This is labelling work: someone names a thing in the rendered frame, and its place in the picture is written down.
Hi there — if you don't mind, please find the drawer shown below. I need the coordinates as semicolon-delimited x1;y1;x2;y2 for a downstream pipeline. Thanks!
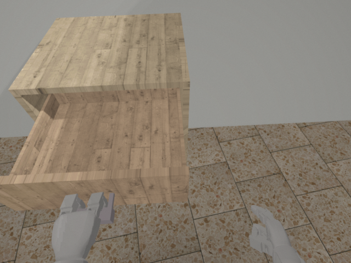
0;88;189;211

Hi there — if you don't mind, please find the cabinet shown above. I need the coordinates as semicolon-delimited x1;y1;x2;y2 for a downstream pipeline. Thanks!
8;13;190;166

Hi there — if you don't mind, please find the robot right hand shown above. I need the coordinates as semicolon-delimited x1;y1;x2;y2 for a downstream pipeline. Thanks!
249;205;292;257

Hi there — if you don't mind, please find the robot left hand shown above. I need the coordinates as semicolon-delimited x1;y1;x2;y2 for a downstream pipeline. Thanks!
52;192;108;261

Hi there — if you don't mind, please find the handle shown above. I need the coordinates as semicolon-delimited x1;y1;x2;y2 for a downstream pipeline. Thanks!
77;193;115;224

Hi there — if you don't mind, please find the robot right forearm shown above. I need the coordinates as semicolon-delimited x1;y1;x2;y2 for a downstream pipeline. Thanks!
273;245;306;263

